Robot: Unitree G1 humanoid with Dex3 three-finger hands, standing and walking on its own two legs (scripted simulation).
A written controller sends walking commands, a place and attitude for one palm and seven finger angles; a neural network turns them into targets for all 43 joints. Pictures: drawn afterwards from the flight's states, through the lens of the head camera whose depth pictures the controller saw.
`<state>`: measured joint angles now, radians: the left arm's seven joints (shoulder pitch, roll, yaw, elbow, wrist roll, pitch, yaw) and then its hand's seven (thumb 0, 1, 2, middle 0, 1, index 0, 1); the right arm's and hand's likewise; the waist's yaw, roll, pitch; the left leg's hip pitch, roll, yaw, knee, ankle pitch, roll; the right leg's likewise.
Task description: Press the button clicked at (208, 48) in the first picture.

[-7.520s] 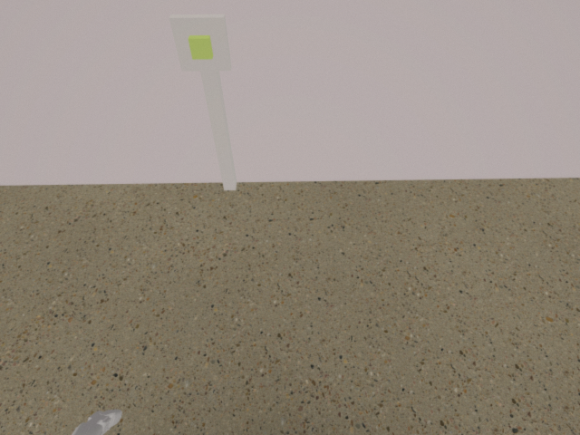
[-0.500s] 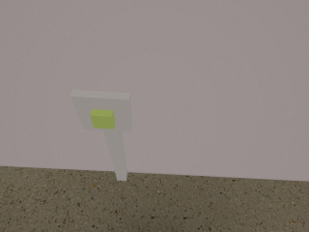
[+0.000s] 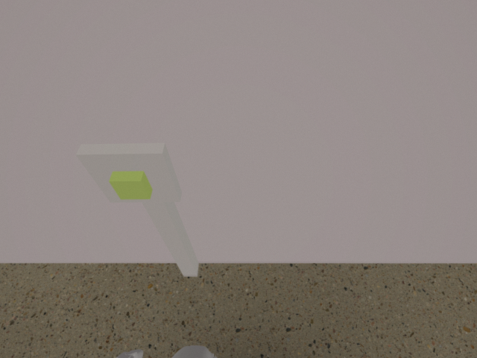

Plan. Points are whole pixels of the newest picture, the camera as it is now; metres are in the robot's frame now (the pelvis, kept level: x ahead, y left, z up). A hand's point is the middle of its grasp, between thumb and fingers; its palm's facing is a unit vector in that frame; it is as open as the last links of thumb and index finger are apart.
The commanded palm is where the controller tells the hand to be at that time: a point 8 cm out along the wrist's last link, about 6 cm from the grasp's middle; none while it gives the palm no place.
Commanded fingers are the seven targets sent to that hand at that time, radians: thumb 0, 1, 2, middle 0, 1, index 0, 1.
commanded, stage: come to a stop and stand still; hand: left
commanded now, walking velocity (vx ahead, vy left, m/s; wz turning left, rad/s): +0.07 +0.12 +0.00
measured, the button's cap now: (132, 184) +0.46 +0.27 -0.04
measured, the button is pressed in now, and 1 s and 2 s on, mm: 0 0 0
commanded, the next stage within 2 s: look again from close up in 0.44 s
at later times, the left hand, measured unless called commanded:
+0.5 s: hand out of the picture -0.03 +0.20 -0.17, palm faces +0.06 -0.98 -0.17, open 7.4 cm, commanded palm none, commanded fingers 0.00 0.90 0.90 -0.20 -0.30 -0.20 -0.30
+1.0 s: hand out of the picture +0.01 +0.18 -0.17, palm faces +0.01 -0.97 -0.25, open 7.3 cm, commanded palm none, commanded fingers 0.00 0.90 0.90 -0.20 -0.30 -0.20 -0.30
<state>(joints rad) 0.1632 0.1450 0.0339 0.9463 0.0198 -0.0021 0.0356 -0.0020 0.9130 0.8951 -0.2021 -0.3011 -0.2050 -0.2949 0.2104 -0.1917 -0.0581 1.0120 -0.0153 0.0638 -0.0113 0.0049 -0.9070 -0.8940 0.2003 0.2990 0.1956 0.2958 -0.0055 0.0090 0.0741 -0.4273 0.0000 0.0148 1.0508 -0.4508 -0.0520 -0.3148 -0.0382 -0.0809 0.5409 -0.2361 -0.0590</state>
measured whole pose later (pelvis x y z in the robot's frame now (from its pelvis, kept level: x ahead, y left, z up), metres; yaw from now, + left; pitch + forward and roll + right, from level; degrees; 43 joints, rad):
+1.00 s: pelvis +0.00 +0.01 +0.00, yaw -1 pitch -1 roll +1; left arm 0.27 0.13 0.00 1.11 0.01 -0.03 0.04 0.01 0.93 0.90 -0.20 -0.30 -0.20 -0.29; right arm 0.30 -0.15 0.01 1.10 -0.01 -0.02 -0.04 0.02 -0.93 -0.89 0.20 0.30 0.20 0.30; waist -0.01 0.05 0.01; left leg -0.15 -0.01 0.05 0.47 -0.31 0.01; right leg -0.21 0.02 -0.04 0.52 -0.30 -0.04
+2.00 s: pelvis -0.04 +0.08 +0.00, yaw -1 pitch +2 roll +1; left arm 0.26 0.17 0.05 1.01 0.03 0.05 0.00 0.00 0.92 0.90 -0.20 -0.30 -0.20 -0.29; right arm 0.33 -0.13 -0.02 1.03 -0.04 -0.02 -0.04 0.00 -0.92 -0.89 0.20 0.30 0.20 0.30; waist -0.04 -0.02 0.01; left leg -0.27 0.01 0.11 0.40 -0.16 0.03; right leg -0.41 -0.02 -0.02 0.89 -0.42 0.00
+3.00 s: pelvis -0.04 +0.03 +0.00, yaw -1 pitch -1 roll +0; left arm 0.32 0.12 0.00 1.09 0.02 -0.03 0.05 0.00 0.91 0.90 -0.20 -0.30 -0.20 -0.29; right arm 0.27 -0.16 -0.01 1.06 -0.01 -0.01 -0.04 0.01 -0.94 -0.89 0.20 0.30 0.20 0.30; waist 0.00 0.01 0.01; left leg -0.21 0.02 0.04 0.53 -0.31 0.00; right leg -0.17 0.05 -0.06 0.50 -0.31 -0.06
